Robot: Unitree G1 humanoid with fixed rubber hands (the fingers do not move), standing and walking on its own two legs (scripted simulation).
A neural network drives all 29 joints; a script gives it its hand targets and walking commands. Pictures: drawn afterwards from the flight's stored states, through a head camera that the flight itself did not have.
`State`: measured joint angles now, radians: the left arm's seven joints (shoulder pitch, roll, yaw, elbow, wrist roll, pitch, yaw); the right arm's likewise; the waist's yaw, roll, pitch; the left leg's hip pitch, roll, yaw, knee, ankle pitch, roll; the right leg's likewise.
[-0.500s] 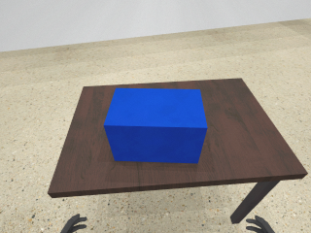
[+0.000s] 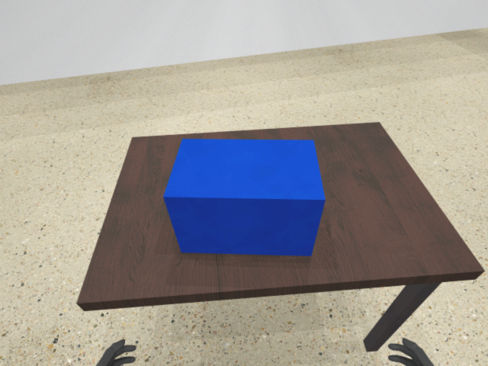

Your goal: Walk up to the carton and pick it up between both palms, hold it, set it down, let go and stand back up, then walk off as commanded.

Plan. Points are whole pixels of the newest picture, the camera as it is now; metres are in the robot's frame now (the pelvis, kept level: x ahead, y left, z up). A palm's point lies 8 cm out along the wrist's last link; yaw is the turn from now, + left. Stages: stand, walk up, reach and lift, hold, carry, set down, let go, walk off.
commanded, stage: stand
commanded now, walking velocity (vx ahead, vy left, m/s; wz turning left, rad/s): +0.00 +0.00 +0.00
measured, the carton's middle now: (246, 197) +0.50 +0.03 -0.02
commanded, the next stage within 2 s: walk off in 0.32 s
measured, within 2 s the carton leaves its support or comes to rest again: neither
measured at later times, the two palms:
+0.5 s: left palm out of the picture +0.13 +0.27 -0.08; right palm out of the picture +0.13 -0.25 -0.08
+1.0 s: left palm out of the picture +0.01 +0.23 -0.10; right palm out of the picture +0.02 -0.34 -0.15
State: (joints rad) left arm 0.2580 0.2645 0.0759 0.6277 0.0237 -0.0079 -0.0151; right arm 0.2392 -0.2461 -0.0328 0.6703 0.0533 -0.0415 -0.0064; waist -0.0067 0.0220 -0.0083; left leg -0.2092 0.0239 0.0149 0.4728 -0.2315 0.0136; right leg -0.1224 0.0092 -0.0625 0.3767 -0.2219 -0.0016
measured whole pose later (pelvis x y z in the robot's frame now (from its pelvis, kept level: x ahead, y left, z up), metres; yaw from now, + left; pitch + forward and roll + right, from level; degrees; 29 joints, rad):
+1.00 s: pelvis -0.09 -0.06 -0.03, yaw -1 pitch -5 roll +3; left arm 0.26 0.29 0.08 0.65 0.02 0.03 0.00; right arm 0.18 -0.32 -0.09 0.67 0.05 0.07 -0.02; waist -0.01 0.04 0.21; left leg -0.45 -0.06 -0.05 1.09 -0.52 0.02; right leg -0.28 0.02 -0.06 0.75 -0.39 -0.09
